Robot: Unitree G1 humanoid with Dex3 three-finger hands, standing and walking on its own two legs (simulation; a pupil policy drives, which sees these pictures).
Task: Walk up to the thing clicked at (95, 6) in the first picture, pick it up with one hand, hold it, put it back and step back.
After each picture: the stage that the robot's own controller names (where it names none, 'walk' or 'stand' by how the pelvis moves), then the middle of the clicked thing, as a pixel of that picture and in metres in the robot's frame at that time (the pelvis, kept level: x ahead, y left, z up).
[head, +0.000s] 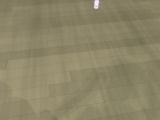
stand; (96, 4) +2.34 -0.34 -0.72
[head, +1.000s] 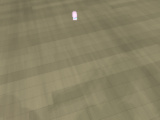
walk; (74, 15) +2.21 +0.10 -0.70
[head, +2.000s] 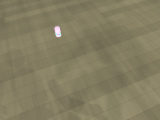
walk; (57, 31) +1.57 +0.30 -0.72
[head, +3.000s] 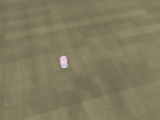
walk; (63, 62) +1.07 +0.19 -0.72
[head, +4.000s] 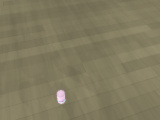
walk; (61, 97) +0.68 +0.13 -0.69
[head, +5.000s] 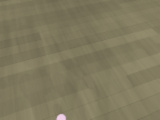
walk; out of the picture +0.45 +0.12 -0.69
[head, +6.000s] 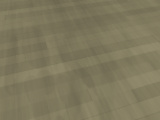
stand; out of the picture +0.41 +0.11 -0.72
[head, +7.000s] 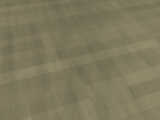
stand; out of the picture +0.41 +0.12 -0.72
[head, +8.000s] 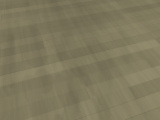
stand; out of the picture +0.41 +0.12 -0.73
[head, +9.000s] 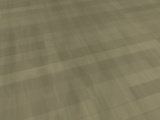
stand; out of the picture +0.41 +0.12 -0.73
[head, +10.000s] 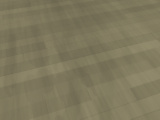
stand; out of the picture +0.40 +0.12 -0.73
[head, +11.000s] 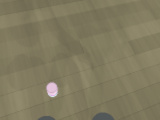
go down; (52, 89) +0.45 +0.11 -0.54
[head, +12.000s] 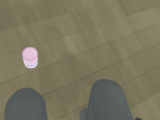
go down; (30, 58) +0.50 +0.14 -0.32
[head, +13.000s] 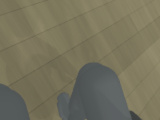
close in; out of the picture +0.49 +0.18 -0.25
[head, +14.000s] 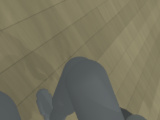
close; out of the picture +0.49 +0.21 -0.24
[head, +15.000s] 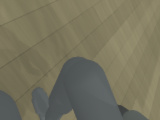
lift; out of the picture +0.48 +0.20 -0.25
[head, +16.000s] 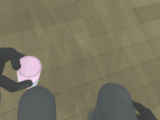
lift; (28, 73) +0.36 +0.17 -0.07
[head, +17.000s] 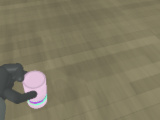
hold; (35, 90) +0.32 +0.14 +0.05
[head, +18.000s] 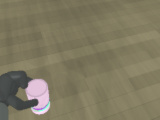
hold; (38, 97) +0.31 +0.14 +0.00
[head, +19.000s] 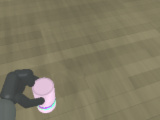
crouch; (45, 96) +0.32 +0.12 +0.00
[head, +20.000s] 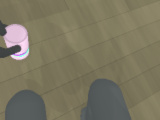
crouch; (17, 43) +0.48 +0.14 -0.09
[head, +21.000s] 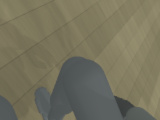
lower; out of the picture +0.46 +0.22 -0.25
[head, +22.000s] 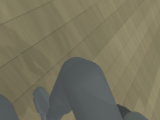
lower; out of the picture +0.47 +0.22 -0.25
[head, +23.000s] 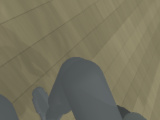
lower; out of the picture +0.47 +0.22 -0.25
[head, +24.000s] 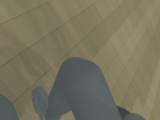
lower; out of the picture +0.47 +0.22 -0.25
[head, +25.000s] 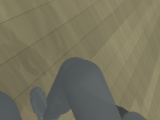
loosen; out of the picture +0.47 +0.19 -0.25
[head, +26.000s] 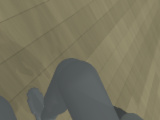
withdraw; out of the picture +0.46 +0.20 -0.27
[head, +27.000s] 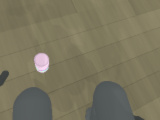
walk; (41, 63) +0.47 +0.12 -0.34
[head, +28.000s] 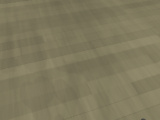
stand; out of the picture +0.39 +0.08 -0.66
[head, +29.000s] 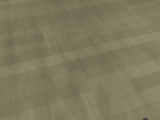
stand; out of the picture +0.39 +0.10 -0.66
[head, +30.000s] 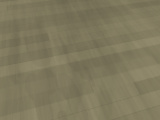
stand; out of the picture +0.40 +0.09 -0.69
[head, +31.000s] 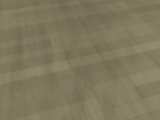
walk; out of the picture +0.40 +0.09 -0.72
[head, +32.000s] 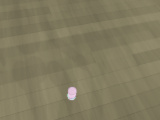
walk; (71, 93) +0.56 +0.01 -0.70
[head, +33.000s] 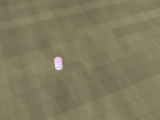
walk; (58, 63) +0.85 +0.15 -0.69
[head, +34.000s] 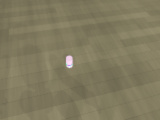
stand; (69, 61) +1.08 +0.08 -0.71
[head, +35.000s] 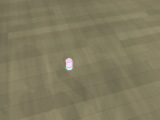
stand; (69, 64) +1.07 +0.07 -0.73
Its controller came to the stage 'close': yes
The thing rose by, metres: 0.71
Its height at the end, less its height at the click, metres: +0.00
